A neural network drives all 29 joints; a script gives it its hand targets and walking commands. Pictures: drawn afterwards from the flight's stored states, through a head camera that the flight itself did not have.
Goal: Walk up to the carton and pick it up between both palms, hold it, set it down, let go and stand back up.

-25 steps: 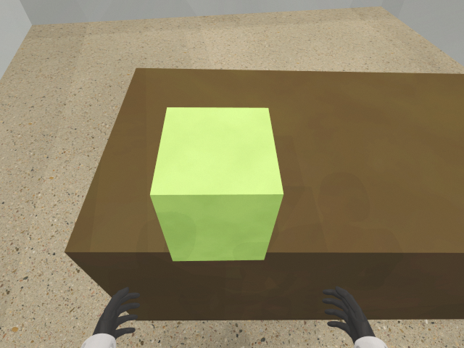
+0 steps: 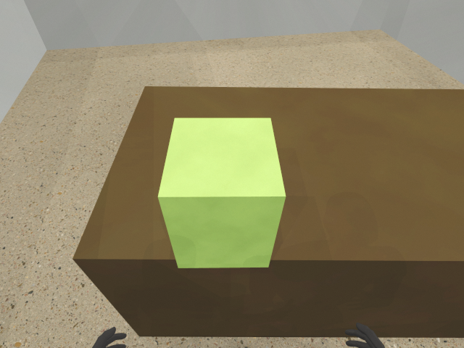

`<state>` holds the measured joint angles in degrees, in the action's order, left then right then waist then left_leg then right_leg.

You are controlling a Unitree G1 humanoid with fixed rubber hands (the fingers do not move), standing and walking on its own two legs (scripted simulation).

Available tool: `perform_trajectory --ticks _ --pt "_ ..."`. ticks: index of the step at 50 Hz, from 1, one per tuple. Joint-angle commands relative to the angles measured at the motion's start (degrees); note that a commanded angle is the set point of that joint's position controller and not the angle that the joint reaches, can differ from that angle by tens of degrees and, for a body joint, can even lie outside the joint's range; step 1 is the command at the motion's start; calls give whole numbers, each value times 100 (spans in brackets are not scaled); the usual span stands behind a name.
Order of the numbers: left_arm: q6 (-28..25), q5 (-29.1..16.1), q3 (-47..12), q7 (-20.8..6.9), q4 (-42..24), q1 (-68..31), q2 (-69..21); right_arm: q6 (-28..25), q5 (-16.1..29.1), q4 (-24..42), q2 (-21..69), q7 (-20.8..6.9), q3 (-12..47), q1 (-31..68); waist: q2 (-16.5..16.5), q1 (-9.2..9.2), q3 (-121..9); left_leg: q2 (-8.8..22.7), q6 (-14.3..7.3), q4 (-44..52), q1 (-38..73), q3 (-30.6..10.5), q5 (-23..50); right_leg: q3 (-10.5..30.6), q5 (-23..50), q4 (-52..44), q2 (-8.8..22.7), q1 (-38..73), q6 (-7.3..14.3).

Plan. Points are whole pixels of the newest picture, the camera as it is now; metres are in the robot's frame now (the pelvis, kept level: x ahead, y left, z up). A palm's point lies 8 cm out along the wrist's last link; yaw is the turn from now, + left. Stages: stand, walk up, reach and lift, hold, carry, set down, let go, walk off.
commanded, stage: stand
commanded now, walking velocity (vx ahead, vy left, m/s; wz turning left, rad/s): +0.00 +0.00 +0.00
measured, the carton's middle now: (223, 195) +0.41 +0.02 +0.01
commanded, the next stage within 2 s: none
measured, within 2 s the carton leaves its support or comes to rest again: neither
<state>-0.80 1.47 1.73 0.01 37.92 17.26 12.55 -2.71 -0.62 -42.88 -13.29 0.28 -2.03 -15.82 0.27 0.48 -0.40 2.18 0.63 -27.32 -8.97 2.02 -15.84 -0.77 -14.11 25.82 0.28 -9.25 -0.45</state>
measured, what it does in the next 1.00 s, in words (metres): stands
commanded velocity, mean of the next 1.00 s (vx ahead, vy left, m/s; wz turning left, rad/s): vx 0.00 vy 0.00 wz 0.00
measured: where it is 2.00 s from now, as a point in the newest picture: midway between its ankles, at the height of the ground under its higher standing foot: outside the picture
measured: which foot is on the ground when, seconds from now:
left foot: down 0.00-1.00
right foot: down 0.00-1.00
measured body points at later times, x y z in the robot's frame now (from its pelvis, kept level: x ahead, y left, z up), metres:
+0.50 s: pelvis -0.04 +0.02 +0.00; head -0.06 +0.02 +0.45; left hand +0.00 +0.27 -0.13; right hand +0.00 -0.24 -0.13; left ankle -0.01 +0.12 -0.74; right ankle +0.00 -0.12 -0.74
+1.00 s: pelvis -0.04 +0.01 +0.00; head -0.05 +0.01 +0.45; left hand -0.02 +0.26 -0.14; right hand -0.01 -0.25 -0.14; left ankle -0.01 +0.12 -0.74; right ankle +0.00 -0.12 -0.74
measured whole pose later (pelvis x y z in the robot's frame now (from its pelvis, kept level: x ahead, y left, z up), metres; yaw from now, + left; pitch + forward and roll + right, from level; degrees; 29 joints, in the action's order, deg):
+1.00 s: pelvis -0.04 +0.01 +0.00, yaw +0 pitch -2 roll +0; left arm -1.1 0.8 -0.3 0.8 48.0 24.4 12.8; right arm -0.5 -0.5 -48.5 -13.8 0.4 0.1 -22.9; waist 0.3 0.0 0.2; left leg 1.1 -0.2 -29.0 -13.4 2.8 -13.6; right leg 0.3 -12.2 28.7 1.4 -14.4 -1.2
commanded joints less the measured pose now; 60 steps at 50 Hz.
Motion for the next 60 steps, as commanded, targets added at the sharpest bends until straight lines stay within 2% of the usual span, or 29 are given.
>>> perform_trajectory --ticks 1,8,16,20,24,38,60 --pt "-248 -14 192 17 -446 -73 745 -81 -24 501 -744 -5 -192 -40 -44 -57 172 374 -207 401 -254 -440 1022 457 1201 -357 511 -207 129" --pt "-238 -30 146 48 -191 237 867 -59 -13 375 -843 -15 -149 -322 -26 -38 128 348 -220 524 -387 -518 510 468 643 -357 501 -134 113" --pt "-187 -32 62 61 86 553 887 -1 11 231 -889 -15 -79 -577 48 -18 533 336 -223 810 -918 -648 -612 469 -134 -339 444 -334 60" --pt "-178 -22 44 59 206 699 874 27 14 184 -931 -12 -75 -636 106 -8 669 353 -233 962 -1178 -744 -1149 451 -371 -275 391 -390 41" --pt "-183 -18 37 63 297 799 862 42 12 135 -936 -8 -71 -691 96 -13 656 355 -242 992 -1242 -780 -1343 456 -494 -237 367 -445 36" --pt "-149 -49 25 101 561 1000 864 105 -1 -100 -855 27 -30 -933 -65 -73 612 299 -217 719 -953 -681 -934 602 -610 -348 423 -801 79" --pt "-106 -99 -46 160 880 850 804 114 35 -446 -753 97 79 -978 -48 -52 453 356 -167 576 -592 -531 181 613 289 -342 503 -555 114"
